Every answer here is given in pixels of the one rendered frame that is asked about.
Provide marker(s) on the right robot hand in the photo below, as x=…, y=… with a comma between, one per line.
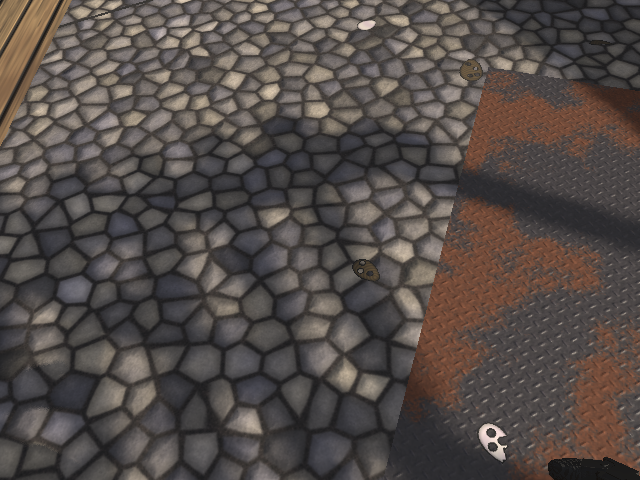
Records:
x=589, y=469

